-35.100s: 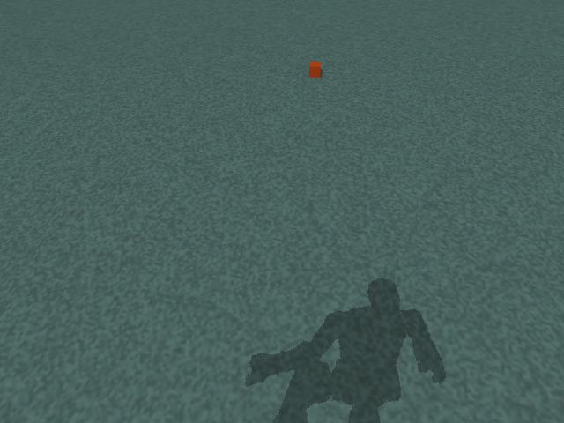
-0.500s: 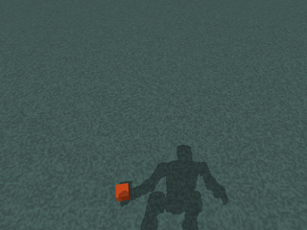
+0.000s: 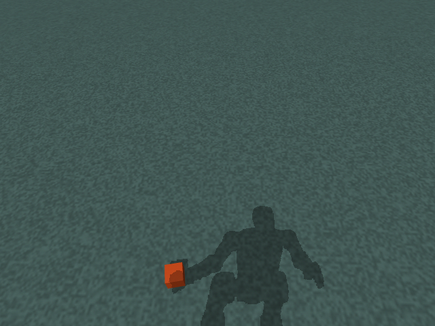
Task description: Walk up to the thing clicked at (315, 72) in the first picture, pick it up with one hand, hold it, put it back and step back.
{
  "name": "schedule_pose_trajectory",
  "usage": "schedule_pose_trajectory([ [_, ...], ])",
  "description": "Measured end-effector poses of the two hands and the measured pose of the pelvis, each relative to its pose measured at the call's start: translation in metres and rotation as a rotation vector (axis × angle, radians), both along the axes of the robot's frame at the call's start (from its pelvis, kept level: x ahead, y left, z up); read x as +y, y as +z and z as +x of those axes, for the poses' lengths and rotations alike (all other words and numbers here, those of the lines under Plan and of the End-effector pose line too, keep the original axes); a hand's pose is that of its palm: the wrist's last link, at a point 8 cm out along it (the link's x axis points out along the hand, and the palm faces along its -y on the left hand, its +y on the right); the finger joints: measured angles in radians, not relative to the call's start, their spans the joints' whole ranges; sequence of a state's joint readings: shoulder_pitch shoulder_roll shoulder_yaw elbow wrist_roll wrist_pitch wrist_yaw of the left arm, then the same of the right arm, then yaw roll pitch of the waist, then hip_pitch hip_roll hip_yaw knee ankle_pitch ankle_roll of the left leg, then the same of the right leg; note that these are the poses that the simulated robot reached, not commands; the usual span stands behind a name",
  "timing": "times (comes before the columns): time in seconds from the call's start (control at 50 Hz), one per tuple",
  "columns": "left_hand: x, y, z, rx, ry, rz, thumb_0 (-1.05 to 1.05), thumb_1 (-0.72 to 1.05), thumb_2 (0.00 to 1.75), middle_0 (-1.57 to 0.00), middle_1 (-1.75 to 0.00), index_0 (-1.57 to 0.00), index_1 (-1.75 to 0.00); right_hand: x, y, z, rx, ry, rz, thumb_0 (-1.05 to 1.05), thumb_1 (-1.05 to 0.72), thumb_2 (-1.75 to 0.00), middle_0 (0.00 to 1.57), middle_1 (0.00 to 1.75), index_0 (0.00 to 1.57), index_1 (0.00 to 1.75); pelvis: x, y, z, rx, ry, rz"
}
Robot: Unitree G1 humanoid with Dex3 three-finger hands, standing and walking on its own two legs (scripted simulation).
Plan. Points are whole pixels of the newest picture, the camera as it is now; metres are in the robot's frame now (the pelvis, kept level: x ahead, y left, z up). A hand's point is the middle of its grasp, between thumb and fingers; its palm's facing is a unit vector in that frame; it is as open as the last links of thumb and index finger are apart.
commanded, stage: rise first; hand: left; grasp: from above
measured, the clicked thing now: (175, 275) +0.44 +0.23 -0.74
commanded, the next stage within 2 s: none
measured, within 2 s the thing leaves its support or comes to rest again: neither
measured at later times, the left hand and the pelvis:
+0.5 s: hand out of the picture +0.15 +0.26 -0.18, palm faces -0.06 -0.91 -0.40, open 12.1 cm; pelvis +0.00 +0.01 -0.04, yaw -1 degrees
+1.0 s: hand out of the picture +0.13 +0.26 -0.23, palm faces -0.17 -0.86 -0.48, open 13.8 cm; pelvis -0.01 +0.01 -0.10, yaw -1 degrees
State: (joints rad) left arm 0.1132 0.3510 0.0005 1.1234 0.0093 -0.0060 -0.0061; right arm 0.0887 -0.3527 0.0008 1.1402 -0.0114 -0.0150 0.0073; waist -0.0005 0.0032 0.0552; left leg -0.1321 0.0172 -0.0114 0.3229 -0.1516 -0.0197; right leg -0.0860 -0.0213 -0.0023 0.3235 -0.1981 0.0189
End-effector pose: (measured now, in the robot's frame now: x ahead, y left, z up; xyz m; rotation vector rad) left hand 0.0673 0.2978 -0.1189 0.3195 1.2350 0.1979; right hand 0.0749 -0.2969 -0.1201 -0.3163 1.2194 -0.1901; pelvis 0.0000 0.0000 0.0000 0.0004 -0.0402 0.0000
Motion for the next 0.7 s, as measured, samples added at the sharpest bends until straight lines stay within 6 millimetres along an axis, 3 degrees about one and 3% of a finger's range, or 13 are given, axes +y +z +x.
schedule_pose_trajectory([
  [0.1, -0.001, 0.001, 0.003, -0.021, 0.011, 0.001, 0.0, 0.9, 0.9, -0.2, -0.31, -0.21, -0.31, 0.0, 0.001, 0.002, -0.019, -0.006, 0.0, 0.01, -0.91, -0.9, 0.2, 0.3, 0.2, 0.3, -0.001, -0.001, 0.0, 0.013, 0.003, 0.0],
  [0.26, -0.003, -0.008, 0.064, -0.139, -0.01, -0.006, 0.0, 0.63, 0.86, -0.18, -0.59, -0.2, -0.58, 0.025, -0.004, 0.007, -0.157, -0.007, 0.034, 0.01, -0.92, -0.9, 0.2, 0.3, 0.2, 0.3, -0.002, -0.014, -0.012, 0.109, 0.001, -0.003],
  [0.34, -0.002, -0.01, 0.081, -0.15, -0.05, 0.018, 0.0, 0.41, 0.86, -0.14, -0.79, -0.17, -0.76, 0.035, -0.008, 0.004, -0.18, -0.029, 0.059, 0.01, -0.9, -0.89, 0.2, 0.3, 0.2, 0.3, 0.0, -0.02, -0.011, 0.139, -0.009, -0.003],
  [0.54, 0.003, -0.032, 0.076, -0.085, -0.076, 0.064, 0.0, -0.2, 0.91, -0.08, -1.03, -0.12, -1.0, 0.042, -0.022, 0.022, -0.263, -0.014, 0.061, 0.01, -0.87, -0.89, 0.2, 0.3, 0.2, 0.3, 0.006, -0.044, -0.004, 0.221, -0.016, -0.008],
  [0.7, 0.004, -0.049, 0.074, -0.101, -0.129, 0.092, 0.0, -0.4, 0.93, -0.06, -1.07, -0.09, -1.05, 0.044, -0.035, 0.051, -0.343, 0.021, 0.034, 0.01, -0.86, -0.89, 0.2, 0.3, 0.2, 0.3, 0.009, -0.068, -0.002, 0.278, -0.013, -0.019],
])
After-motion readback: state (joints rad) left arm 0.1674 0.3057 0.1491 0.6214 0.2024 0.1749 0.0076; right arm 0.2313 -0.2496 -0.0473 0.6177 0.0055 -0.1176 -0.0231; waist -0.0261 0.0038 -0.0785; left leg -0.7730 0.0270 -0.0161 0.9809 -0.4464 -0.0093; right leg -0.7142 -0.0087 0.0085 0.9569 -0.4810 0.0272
